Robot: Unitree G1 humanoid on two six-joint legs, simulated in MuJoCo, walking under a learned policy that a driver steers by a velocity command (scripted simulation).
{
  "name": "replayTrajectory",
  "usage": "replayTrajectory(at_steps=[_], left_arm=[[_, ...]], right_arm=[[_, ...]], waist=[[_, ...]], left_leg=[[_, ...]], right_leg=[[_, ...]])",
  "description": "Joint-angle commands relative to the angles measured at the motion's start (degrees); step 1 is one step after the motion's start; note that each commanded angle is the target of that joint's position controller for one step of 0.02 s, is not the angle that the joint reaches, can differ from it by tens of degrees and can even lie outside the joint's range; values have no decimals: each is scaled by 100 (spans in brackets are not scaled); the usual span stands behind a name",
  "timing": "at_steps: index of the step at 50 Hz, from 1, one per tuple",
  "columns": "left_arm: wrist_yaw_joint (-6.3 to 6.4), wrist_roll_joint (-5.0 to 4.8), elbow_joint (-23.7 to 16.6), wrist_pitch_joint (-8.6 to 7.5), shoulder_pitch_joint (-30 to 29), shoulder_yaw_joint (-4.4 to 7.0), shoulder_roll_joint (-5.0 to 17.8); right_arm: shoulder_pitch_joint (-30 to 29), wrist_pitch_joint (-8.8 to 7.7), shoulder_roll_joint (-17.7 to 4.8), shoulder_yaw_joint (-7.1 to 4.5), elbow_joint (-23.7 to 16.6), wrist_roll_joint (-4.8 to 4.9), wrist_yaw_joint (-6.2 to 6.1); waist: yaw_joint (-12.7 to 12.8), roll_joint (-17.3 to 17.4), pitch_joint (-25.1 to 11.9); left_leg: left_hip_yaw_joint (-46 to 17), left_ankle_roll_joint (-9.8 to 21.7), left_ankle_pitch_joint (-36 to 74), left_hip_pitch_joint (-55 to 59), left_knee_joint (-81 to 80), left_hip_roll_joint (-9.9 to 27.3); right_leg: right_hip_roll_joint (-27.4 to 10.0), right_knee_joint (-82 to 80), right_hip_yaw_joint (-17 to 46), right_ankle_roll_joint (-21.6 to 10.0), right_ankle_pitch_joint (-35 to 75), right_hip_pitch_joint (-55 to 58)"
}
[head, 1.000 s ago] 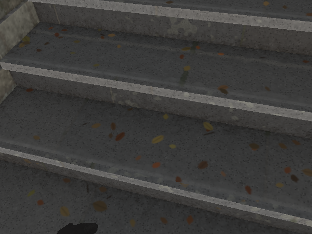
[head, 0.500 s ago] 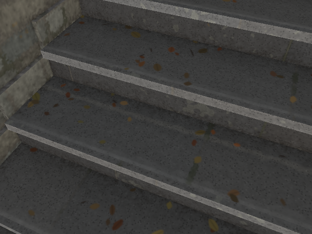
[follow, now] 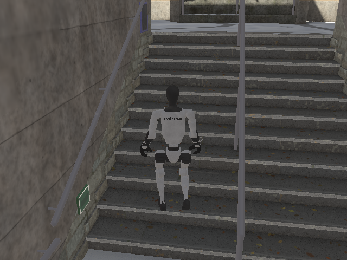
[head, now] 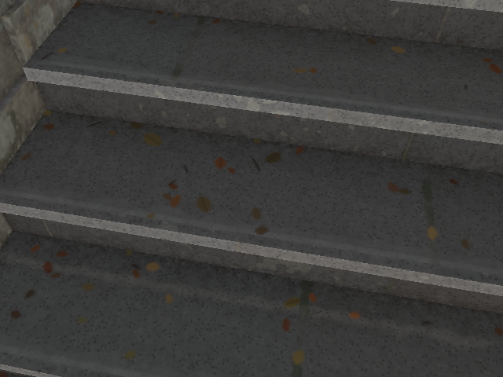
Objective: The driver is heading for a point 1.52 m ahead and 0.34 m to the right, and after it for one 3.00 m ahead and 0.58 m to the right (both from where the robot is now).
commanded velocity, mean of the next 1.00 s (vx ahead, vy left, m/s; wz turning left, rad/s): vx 0.02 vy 0.00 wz -0.43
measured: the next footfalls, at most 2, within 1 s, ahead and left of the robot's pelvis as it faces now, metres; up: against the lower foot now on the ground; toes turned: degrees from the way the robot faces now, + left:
right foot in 0.32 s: +0.11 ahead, -0.13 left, +0.00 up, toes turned -17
left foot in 0.70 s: +0.19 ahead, +0.04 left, +0.00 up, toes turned -24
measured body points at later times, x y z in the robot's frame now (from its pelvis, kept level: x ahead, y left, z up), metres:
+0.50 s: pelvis +0.07 -0.03 +0.05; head +0.07 -0.05 +0.50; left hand +0.27 +0.17 -0.04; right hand +0.14 -0.31 -0.06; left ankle +0.09 +0.11 -0.59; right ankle +0.07 -0.12 -0.67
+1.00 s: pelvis +0.10 -0.01 +0.06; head +0.12 -0.01 +0.51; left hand +0.33 +0.12 -0.06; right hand +0.08 -0.26 -0.06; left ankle +0.15 +0.05 -0.67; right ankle +0.07 -0.13 -0.67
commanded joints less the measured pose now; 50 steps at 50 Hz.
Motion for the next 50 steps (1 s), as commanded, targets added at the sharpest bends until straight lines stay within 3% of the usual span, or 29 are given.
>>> replayTrajectory(at_steps=[1,4,6,9,10,12,14,15,16,17,18,19,20,21,22,24,29,32,34,35,36,37,39,41,42,43,44,47,50], left_arm=[[174,48,-405,199,794,-339,-744],[301,75,-647,258,340,-264,-353],[216,-7,-853,343,187,-202,-73],[63,-119,-943,356,-325,-192,-9],[47,-175,-859,370,-144,-218,-120],[34,-196,-903,316,-195,-140,55],[-10,-219,-792,256,65,-142,-92],[-45,-184,-600,177,366,-115,-54],[-115,-99,-536,40,620,-91,71],[-149,-133,-737,-77,635,-64,502],[56,-197,-858,-11,849,170,1030],[102,-205,-876,34,644,144,912],[134,-157,-884,103,268,28,606],[164,-90,-950,164,-19,-52,452],[152,-130,-990,120,-62,-114,341],[177,-81,-967,56,202,-164,209],[203,64,-947,17,412,-98,410],[201,1,-955,49,195,-82,421],[114,-200,-895,90,-39,-73,377],[56,-274,-898,51,-90,-144,65],[13,-326,-1004,55,-17,-258,-447],[22,-83,-899,71,393,-113,106],[-32,29,-513,161,555,-118,24],[-136,1,-350,258,470,-181,-79],[-168,-82,-284,316,505,-240,-147],[-140,-119,-433,331,131,-284,-206],[-124,-165,-337,321,27,-319,-224],[9,-233,-219,214,193,-338,-264],[105,-171,-26,87,660,-360,-349]], right_arm=[[67,-196,47,76,117,-114,23],[184,-231,-276,3,118,-93,-9],[243,-148,-597,-33,4,-63,-125],[436,-64,-877,-119,-218,-103,-205],[230,-62,-1007,-161,-325,-178,-154],[430,-37,-1188,-230,-350,-223,-54],[533,132,-1116,-246,-272,-105,0],[822,265,-1019,-253,-142,-75,34],[1096,391,-858,-254,-41,-91,83],[1163,452,-252,-85,-274,-84,131],[666,445,-411,-121,-673,-90,89],[427,401,-522,-164,-722,-145,86],[206,332,-604,-194,-674,-116,93],[129,261,-546,-172,-651,-100,136],[15,242,-638,-182,-669,-97,176],[73,304,-519,-129,-633,-102,179],[58,332,-307,19,-710,25,52],[305,293,-282,51,-737,150,-3],[806,224,-179,58,-578,178,-50],[979,161,-482,-16,-557,34,-94],[888,145,-1074,-111,-636,-64,-100],[648,178,-1081,-210,-843,-75,-62],[77,82,-156,123,-810,-42,-34],[113,-50,80,249,-627,34,-49],[335,-33,-88,174,-427,62,-46],[653,-27,-276,104,-332,58,-67],[779,-27,-298,63,-321,59,-63],[898,-4,-696,-129,-307,-43,31],[666,-47,-517,-149,-347,90,154]], waist=[[600,490,44],[379,536,-215],[295,816,-341],[-154,668,-663],[-52,944,-749],[-220,959,-717],[-172,967,-603],[-173,650,-502],[-87,-78,-226],[-298,-1233,-42],[234,-1786,-677],[105,-1409,-455],[17,-1102,-67],[-93,-903,-23],[-119,-569,53],[-87,-281,-173],[38,-453,-510],[-90,-734,-522],[-435,-551,-642],[-515,228,-640],[-395,1883,-663],[-301,1719,-893],[24,706,-425],[90,529,-294],[58,709,-123],[-125,969,-44],[-291,784,-101],[-329,1275,-429],[-33,1061,-563]], left_leg=[[-1953,711,-658,310,-2667,1177],[-1742,799,-571,944,-2971,1465],[-1373,858,-265,1565,-3367,1482],[-768,725,349,2178,-3474,1563],[-317,619,590,1878,-3327,1399],[-122,511,299,1882,-3159,1525],[-19,222,-83,2005,-2686,1498],[201,74,-173,2043,-2025,1236],[453,-147,-635,1497,-774,897],[330,-539,-1746,-52,827,464],[-643,-806,-1526,-226,1523,5],[-1008,-913,-1082,-277,2250,54],[-1095,-920,-568,-382,2426,65],[-1090,-880,-218,-348,2485,63],[-1130,-809,-10,-450,2135,38],[-1044,-674,30,-486,1912,-218],[-898,-425,-694,362,534,-526],[-868,-321,-1052,1266,-996,-703],[-840,-266,424,2581,-2588,-745],[-1587,-153,470,3254,-3228,-21],[-3319,268,948,3664,-3876,1459],[-3963,907,1439,3016,-3867,1885],[-2984,1011,404,2184,-3734,994],[-2444,708,292,2441,-3743,552],[-2082,645,242,2627,-3744,218],[-2290,775,527,3047,-3700,262],[-2236,710,906,3204,-3632,206],[-2364,746,2368,3274,-3177,328],[-2426,583,2434,2304,-3003,288]], right_leg=[[-341,201,445,-23,277,-699],[-298,352,363,210,583,-1107],[-544,-1012,102,368,157,-909],[-782,-2872,-355,277,-522,31],[-720,-3450,-567,155,-954,946],[-556,-4051,-913,-3,-1388,1584],[-397,-5285,-1066,-85,-977,2016],[-182,-6032,-999,-104,-1069,2269],[-422,-6838,-166,-128,-481,2590],[-1655,-6970,1952,-372,1389,2843],[-2303,-7891,3116,-1311,1384,2666],[-2179,-8163,3173,-1606,143,2314],[-1791,-8026,2402,-1544,-509,2003],[-1375,-7774,1939,-1392,-596,1935],[-1224,-7514,1755,-1257,-350,2022],[-1111,-7260,1743,-1231,116,2345],[-1193,-7119,1838,-1381,1170,2376],[-1034,-6951,1912,-1200,1668,2127],[-779,-6668,1959,-831,1411,1608],[-445,-5925,1531,-473,481,943],[541,-4644,388,-58,-1801,-245],[452,-3279,359,230,-2375,29],[224,-2441,669,396,-1477,491],[-14,-3201,589,535,-1130,538],[-19,-3961,65,606,-1178,538],[-100,-4523,-50,654,-1421,400],[-30,-5123,-334,630,-1612,591],[84,-6009,-463,420,-1802,1382],[16,-6977,-519,155,-105,2752]])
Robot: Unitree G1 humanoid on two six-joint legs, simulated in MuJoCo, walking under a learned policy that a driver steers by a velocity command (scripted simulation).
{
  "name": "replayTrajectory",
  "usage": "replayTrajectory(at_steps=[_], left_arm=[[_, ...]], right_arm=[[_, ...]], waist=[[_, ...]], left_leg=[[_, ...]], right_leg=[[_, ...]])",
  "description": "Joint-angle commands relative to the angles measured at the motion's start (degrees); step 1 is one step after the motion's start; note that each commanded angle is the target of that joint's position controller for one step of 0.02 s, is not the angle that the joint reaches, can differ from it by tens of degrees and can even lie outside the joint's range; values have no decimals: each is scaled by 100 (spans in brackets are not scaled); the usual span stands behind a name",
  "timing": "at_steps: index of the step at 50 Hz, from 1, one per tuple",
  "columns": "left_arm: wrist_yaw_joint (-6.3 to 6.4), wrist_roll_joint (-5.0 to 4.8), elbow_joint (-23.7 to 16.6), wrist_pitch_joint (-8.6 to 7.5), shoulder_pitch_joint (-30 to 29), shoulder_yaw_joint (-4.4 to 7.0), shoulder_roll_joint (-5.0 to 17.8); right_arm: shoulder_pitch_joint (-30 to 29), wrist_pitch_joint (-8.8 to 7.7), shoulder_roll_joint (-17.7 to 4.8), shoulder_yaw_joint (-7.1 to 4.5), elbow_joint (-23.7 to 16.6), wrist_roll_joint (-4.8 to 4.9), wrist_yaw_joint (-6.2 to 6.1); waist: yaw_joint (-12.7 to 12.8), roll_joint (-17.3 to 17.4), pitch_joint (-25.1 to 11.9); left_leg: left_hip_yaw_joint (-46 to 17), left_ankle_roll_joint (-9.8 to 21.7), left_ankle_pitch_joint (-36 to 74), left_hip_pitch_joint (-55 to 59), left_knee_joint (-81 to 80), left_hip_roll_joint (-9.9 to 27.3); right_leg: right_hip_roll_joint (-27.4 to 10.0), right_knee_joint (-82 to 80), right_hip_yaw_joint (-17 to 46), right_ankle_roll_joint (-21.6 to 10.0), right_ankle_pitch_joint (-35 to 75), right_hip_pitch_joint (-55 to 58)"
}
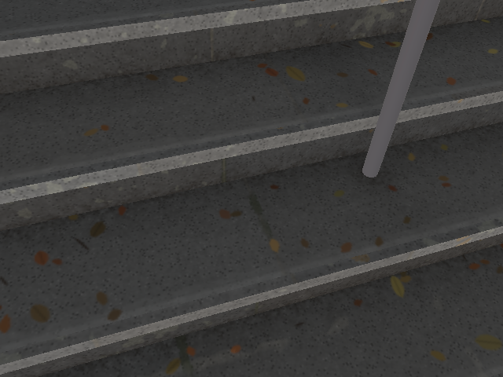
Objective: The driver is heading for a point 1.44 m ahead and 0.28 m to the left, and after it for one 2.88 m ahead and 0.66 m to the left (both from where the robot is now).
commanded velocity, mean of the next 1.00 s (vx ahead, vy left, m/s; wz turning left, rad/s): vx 0.00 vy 0.00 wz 0.34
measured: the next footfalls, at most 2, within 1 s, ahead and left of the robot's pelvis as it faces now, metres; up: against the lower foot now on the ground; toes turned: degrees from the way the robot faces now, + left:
right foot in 0.02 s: +0.06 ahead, -0.11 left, +0.00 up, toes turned +0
left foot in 0.36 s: +0.02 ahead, +0.12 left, +0.00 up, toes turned +14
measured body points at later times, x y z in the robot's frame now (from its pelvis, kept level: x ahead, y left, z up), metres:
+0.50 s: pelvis +0.00 +0.02 -0.01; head +0.01 +0.05 +0.44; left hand +0.06 +0.31 -0.12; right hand +0.19 -0.19 -0.10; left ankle -0.02 +0.10 -0.73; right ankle +0.00 -0.11 -0.65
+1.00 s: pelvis +0.02 +0.00 +0.01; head +0.05 -0.01 +0.45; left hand +0.03 +0.25 -0.11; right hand +0.23 -0.16 -0.12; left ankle -0.06 +0.10 -0.71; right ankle +0.07 -0.07 -0.73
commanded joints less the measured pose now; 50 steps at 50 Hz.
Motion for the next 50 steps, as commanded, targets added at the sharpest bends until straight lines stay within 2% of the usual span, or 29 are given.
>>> replayTrajectory(at_steps=[1,3,5,6,7,9,11,13,15,16,17,18,19,20,21,23,25,31,34,36,37,38,39,40,41,42,44,47,50], left_arm=[[143,80,-227,-187,636,96,309],[209,177,-490,-261,438,162,561],[278,159,-726,-290,281,172,602],[298,171,-784,-320,310,154,570],[335,188,-782,-358,281,137,600],[382,205,-742,-447,149,161,658],[399,178,-686,-442,166,107,559],[376,224,-685,-379,292,139,662],[354,151,-612,-292,456,274,955],[295,128,-548,-276,374,328,1079],[225,117,-398,-258,619,373,1105],[104,142,-449,-246,572,327,884],[80,-26,-958,-208,-161,185,571],[104,30,-882,-174,-275,180,550],[79,39,-757,-178,-259,188,571],[19,179,-759,-206,-339,207,600],[-15,241,-688,-157,-194,205,614],[84,85,-884,-68,-355,54,498],[140,-60,-876,-111,-189,15,481],[220,-119,-715,-167,329,0,392],[259,-80,-578,-203,507,-13,292],[305,125,-541,-262,454,19,405],[282,264,-672,-330,163,-19,619],[243,221,-691,-336,118,0,546],[170,176,-671,-359,-51,-121,137],[138,132,-576,-401,-83,-185,-38],[167,86,-501,-436,-37,-26,417],[189,98,-380,-406,381,201,835],[217,82,-261,-323,640,337,862]], right_arm=[[-461,-122,-683,-257,-456,103,78],[-699,28,-638,-297,-648,131,46],[-529,109,-631,-342,-557,117,0],[-462,128,-759,-398,-495,30,2],[-350,126,-730,-434,-416,-45,-6],[-189,175,-713,-445,-361,-98,12],[-286,228,-639,-361,-427,-96,92],[-561,263,-485,-265,-527,-21,199],[-495,305,-557,-251,-532,34,179],[-296,279,-594,-250,-493,36,154],[-127,233,-730,-272,-456,27,109],[173,148,-1131,-382,-478,-45,110],[350,165,-1787,-582,-648,-62,1],[435,150,-1663,-576,-784,-88,-13],[62,164,-1461,-509,-833,-83,-36],[-596,193,-1286,-419,-978,-42,-70],[-742,177,-1047,-330,-1018,-25,-88],[-213,172,-1191,-389,-976,-166,-189],[-360,233,-1251,-439,-965,-149,-153],[-663,251,-1122,-399,-954,-61,-97],[-757,247,-992,-337,-903,11,-88],[-655,199,-613,-242,-838,84,-32],[-232,160,-90,-95,-756,148,57],[72,228,-626,-241,-602,106,54],[319,263,-636,-252,-301,56,82],[202,276,-592,-225,-166,49,87],[-229,271,-592,-233,-244,-5,76],[-528,248,-566,-219,-314,60,6],[-517,227,-579,-238,-354,83,-99]], waist=[[469,784,-684],[445,-478,-371],[444,-1309,-233],[508,-993,-234],[411,-607,-238],[230,-147,-394],[262,-33,-400],[474,-557,-372],[492,-929,-384],[313,-783,-495],[239,-311,-541],[84,648,-620],[-278,2414,-657],[-368,1549,-704],[-142,1051,-369],[167,726,-206],[270,552,-372],[44,843,-494],[137,1058,-524],[409,1243,-750],[573,1042,-781],[479,431,-840],[201,-986,-1061],[258,-1361,-1156],[84,-923,-889],[126,-593,-565],[237,-595,-286],[436,-464,-469],[544,-699,-483]], left_leg=[[-1605,451,1248,-229,-612,983],[-1081,178,-834,-1104,-68,409],[-192,-85,-1364,-1124,2119,-88],[-191,-250,-1893,-1346,3428,-10],[-399,-391,-1900,-1597,4404,105],[-573,-520,-1501,-1689,4851,288],[-316,-541,-1498,-1811,3610,332],[-13,-406,-1847,-1322,2078,287],[424,-299,-1550,-673,984,123],[643,-228,-732,-123,349,-11],[432,-161,-134,432,-241,-67],[-944,42,322,1383,-723,712],[-3120,951,1294,1320,-1212,2053],[-3595,1555,1107,951,-1424,2254],[-3131,1648,596,580,-1302,2050],[-2397,1274,245,217,-996,1361],[-2038,1115,902,175,-652,1038],[-2655,1170,1416,403,-497,1221],[-2665,980,2015,121,-441,1040],[-2618,765,2783,75,-353,1009],[-2362,538,2632,-29,-229,850],[-2046,184,1775,-436,272,538],[-1244,-200,-925,-1290,1069,-115],[-696,-432,-2033,-735,1607,-196],[-700,-587,-1676,-408,1718,147],[-606,-623,-1383,-355,1487,213],[-351,-613,-1093,-623,1272,155],[-54,-575,-1471,-1062,862,-99],[-10,-547,-1643,-1116,871,-158]], right_leg=[[-136,-713,-17,-251,1016,1110],[-769,-999,709,-664,77,871],[-1834,-1811,1750,-1507,13,321],[-2256,-1960,1976,-1964,710,199],[-2286,-1736,1802,-2227,1864,269],[-1968,-1355,1030,-1971,2653,471],[-1544,-1090,510,-1629,2382,921],[-1426,-875,148,-1484,2470,927],[-1539,-565,48,-1390,2754,729],[-1566,-309,-78,-1217,2641,477],[-1442,83,-255,-886,1961,66],[-1120,1257,-693,-454,498,-1037],[-196,2236,-689,12,-1324,-2294],[-272,3375,113,112,-1225,-2127],[-351,3921,213,161,-744,-2227],[-399,4129,227,111,-216,-2233],[-248,4220,61,62,176,-2127],[-4,2794,28,-84,-441,-1921],[173,1482,-5,-205,-909,-1000],[92,225,30,-350,91,-66],[87,-822,-168,-381,889,590],[-359,-1344,328,-429,1323,1234],[-1669,-1804,1916,-811,2450,1856],[-2169,-1949,2525,-1520,2620,902],[-1841,-2047,2391,-1606,1992,605],[-1486,-1974,1983,-1451,1513,417],[-1018,-1662,1622,-1184,2171,730],[-870,-1273,1666,-1211,2983,1531],[-954,-1281,2047,-1402,2353,1449]])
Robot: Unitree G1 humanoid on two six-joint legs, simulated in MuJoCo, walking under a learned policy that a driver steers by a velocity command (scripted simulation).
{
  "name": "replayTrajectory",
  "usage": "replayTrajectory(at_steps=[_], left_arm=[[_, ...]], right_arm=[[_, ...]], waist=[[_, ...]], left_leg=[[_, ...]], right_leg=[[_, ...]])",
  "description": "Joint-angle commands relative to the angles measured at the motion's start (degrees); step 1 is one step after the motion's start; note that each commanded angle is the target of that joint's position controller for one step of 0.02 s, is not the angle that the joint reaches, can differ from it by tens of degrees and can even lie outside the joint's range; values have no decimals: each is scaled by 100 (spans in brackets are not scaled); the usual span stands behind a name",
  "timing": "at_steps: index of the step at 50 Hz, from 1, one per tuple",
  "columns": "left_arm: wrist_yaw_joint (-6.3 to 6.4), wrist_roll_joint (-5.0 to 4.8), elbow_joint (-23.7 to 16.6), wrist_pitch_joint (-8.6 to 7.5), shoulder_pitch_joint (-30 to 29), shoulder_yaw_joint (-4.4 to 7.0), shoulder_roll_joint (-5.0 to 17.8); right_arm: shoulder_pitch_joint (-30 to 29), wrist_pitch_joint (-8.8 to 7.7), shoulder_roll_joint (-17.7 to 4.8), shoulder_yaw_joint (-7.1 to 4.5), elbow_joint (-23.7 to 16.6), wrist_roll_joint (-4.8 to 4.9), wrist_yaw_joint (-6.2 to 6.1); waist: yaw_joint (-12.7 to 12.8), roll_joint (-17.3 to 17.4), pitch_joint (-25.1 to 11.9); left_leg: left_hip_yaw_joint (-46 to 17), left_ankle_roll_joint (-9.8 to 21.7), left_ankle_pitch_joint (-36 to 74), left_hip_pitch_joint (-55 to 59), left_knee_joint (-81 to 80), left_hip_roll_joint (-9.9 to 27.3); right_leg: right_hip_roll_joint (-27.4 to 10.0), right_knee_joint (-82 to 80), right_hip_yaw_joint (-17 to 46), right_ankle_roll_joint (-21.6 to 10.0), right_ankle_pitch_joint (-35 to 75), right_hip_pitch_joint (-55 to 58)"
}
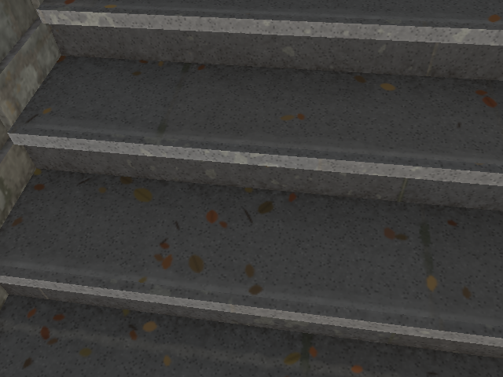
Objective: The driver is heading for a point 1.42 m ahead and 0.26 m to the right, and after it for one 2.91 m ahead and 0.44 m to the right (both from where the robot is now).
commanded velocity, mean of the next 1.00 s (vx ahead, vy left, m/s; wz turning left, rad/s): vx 0.14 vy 0.00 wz -0.33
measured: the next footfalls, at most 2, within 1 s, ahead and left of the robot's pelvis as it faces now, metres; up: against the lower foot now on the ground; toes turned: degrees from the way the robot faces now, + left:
left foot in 0.14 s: +0.04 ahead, +0.10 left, +0.00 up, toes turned -5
right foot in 0.62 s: +0.01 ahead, -0.10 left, +0.00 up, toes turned -26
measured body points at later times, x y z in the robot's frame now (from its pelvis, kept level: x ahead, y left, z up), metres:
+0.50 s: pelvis -0.01 +0.02 -0.01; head +0.03 +0.02 +0.44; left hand +0.22 +0.20 -0.12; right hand +0.02 -0.25 -0.11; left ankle +0.00 +0.10 -0.74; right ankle -0.03 -0.10 -0.68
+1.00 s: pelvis +0.14 -0.06 +0.01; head +0.17 -0.09 +0.45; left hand +0.14 +0.18 -0.13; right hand +0.33 -0.29 -0.06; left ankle +0.31 -0.02 -0.50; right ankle -0.02 -0.09 -0.74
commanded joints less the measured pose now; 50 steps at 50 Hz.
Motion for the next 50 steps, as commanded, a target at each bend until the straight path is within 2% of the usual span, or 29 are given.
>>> replayTrajectory(at_steps=[1,4,7,8,9,10,11,12,15,19,20,23,25,28,29,30,31,32,33,34,36,38,40,42,44,46,48,49,50], left_arm=[[59,-29,-246,-14,192,435,1017],[56,-44,-229,-3,24,496,978],[-82,-66,-389,108,-600,577,1032],[-127,-153,-521,102,-823,536,819],[-92,-218,-619,111,-976,523,724],[-66,109,-361,111,-283,580,926],[-67,137,-156,115,-35,591,952],[-98,147,-121,164,42,587,946],[-281,124,-192,276,-210,541,937],[-302,138,-573,373,-789,462,894],[-310,115,-529,379,-768,469,960],[-348,13,-640,409,-842,360,691],[-419,-38,-749,428,-931,345,745],[-417,-30,-945,409,-1018,360,918],[-462,-22,-878,369,-763,366,942],[-463,13,-632,269,-240,385,974],[-417,102,-359,177,474,473,1118],[-330,190,-358,94,999,587,1570],[-272,90,-573,72,1074,668,1913],[-253,73,-493,40,938,573,1658],[-288,75,-346,-114,689,425,1293],[-379,70,74,-381,871,306,1040],[-409,80,564,-532,1240,223,918],[-443,169,992,-638,1484,161,845],[-499,114,1119,-746,1168,108,962],[-448,4,1351,-660,1204,-10,733],[-185,-198,1475,-554,1286,-1,978],[-134,-284,1348,-528,1068,-9,1061],[-69,-296,1264,-560,1056,86,1496]], right_arm=[[-5,-55,-379,-127,-414,-13,-105],[206,-93,-311,-103,-488,-20,-151],[803,-158,-320,-92,-406,3,-210],[925,-171,-749,-189,-452,-115,-263],[767,-167,-1111,-295,-627,-193,-302],[254,-198,-857,-196,-879,-253,-305],[-7,-253,-511,-61,-931,-221,-283],[-198,-325,-425,-15,-934,-212,-273],[-24,-412,-468,36,-886,-153,-323],[749,-373,-838,-114,-711,-182,-370],[713,-408,-767,-86,-809,-186,-333],[431,-397,-882,-106,-856,-226,-235],[273,-456,-1011,-151,-900,-294,-140],[384,-476,-1267,-244,-714,-227,-67],[207,-458,-1281,-234,-698,-194,-50],[160,-412,-1168,-198,-572,-121,3],[260,-380,-1019,-136,-440,-96,52],[-188,-396,-688,-7,-722,13,119],[-769,-395,-831,-57,-1089,-90,126],[-793,-408,-834,-77,-972,-199,194],[-611,-529,-635,-20,-734,-181,235],[-547,-485,-441,45,-619,-140,207],[-767,-445,21,185,-768,-63,212],[-1374,-401,426,320,-1045,43,97],[-1572,-326,332,344,-1233,-7,-22],[-2182,-256,371,488,-1675,-102,13],[-2162,-86,268,554,-1919,-100,131],[-1721,-69,228,531,-1667,48,160],[-1171,-47,308,524,-1428,137,153]], waist=[[13,-999,-352],[-176,-860,-388],[-602,-559,-351],[-709,234,-282],[-886,1722,-288],[-422,1162,-421],[-203,380,-311],[9,-22,-83],[-153,-103,37],[-527,408,67],[-594,311,-74],[-488,840,-232],[-507,914,-289],[-508,923,-49],[-331,827,-49],[-140,355,-133],[161,-434,-389],[509,-1787,-404],[712,-1982,-527],[580,-1342,-295],[200,-550,116],[82,-284,234],[-3,-191,470],[26,-308,805],[-209,-241,888],[-234,-251,1042],[-230,-591,645],[-314,-427,304],[-523,-825,-381]], left_leg=[[225,45,-206,-988,-47,-214],[115,259,147,-539,-91,-157],[126,549,929,970,-1412,-130],[-681,797,581,1555,-1868,607],[-2154,1518,393,1291,-2679,1964],[-2540,2005,1316,592,-2636,2546],[-2175,2082,1404,208,-2546,2306],[-1518,1842,1331,0,-2365,1927],[-719,1584,1913,693,-1969,1342],[-780,1785,2353,1672,-1812,1692],[-646,1738,2889,1681,-1843,1868],[21,1576,3692,1181,-1517,1776],[127,1510,2408,651,-1694,1865],[-37,1363,-62,285,-2227,2001],[66,1274,-342,72,-2128,1978],[423,1136,-71,-114,-1605,1711],[989,934,592,-516,-129,1336],[1447,473,244,-2161,1756,746],[522,183,-324,-3450,3351,160],[162,125,71,-3861,4714,429],[166,223,901,-4322,6160,584],[136,469,1036,-5017,7772,496],[-261,741,917,-5713,8667,213],[-503,898,568,-6611,9839,-199],[-346,891,370,-6552,9334,-248],[355,811,514,-5762,7329,4],[1173,860,349,-4042,5497,331],[1555,986,260,-2853,4483,226],[1705,1051,439,-1738,4040,-32]], right_leg=[[-1218,-656,1952,-897,1109,1258],[-1326,-659,2325,-986,636,497],[-758,-261,1996,-498,-516,-998],[-323,518,1495,-147,-1299,-2046],[563,2850,49,123,-2062,-2661],[140,4657,192,332,-2224,-2299],[-27,5431,405,419,-1776,-2111],[-169,5668,467,518,-1366,-2098],[-103,5498,293,699,-789,-2661],[-50,4550,148,893,-1177,-3106],[-147,4275,55,875,-1236,-2861],[-317,3360,-362,702,-1469,-1855],[-375,2818,-587,501,-1482,-1179],[-341,1751,-882,249,-1717,-546],[-293,1088,-988,117,-1401,23],[-22,524,-1178,37,-993,740],[10,-113,-707,-46,-1179,1739],[-1283,-930,1661,-548,-1927,2625],[-2171,-1663,3938,-1376,-2188,2541],[-2423,-1862,3911,-1726,-2818,2289],[-1996,-1610,2684,-1464,-2259,1808],[-1747,-1385,1947,-1043,-1553,1686],[-1801,-1318,1499,-777,-1459,1395],[-2023,-1384,1057,-654,-829,1211],[-1935,-1569,377,-393,-333,734],[-1398,-2014,-333,-23,762,15],[-1391,-2939,-702,-366,2941,24],[-1241,-2675,-1134,-313,4894,193],[-1426,-2005,-1225,-417,7479,550]])
Velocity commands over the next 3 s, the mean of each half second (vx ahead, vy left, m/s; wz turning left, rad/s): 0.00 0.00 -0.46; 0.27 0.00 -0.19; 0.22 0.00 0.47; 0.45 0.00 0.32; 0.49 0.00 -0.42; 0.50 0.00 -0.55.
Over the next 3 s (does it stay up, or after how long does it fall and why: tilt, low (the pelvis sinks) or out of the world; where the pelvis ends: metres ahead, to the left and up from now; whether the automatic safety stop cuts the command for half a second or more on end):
stays up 1.19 -0.22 0.59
